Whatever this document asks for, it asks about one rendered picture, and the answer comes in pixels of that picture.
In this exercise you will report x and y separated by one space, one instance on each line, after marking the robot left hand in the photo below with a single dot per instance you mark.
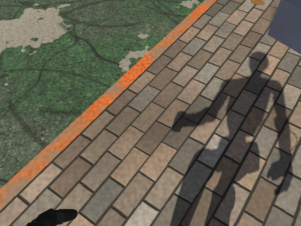
53 217

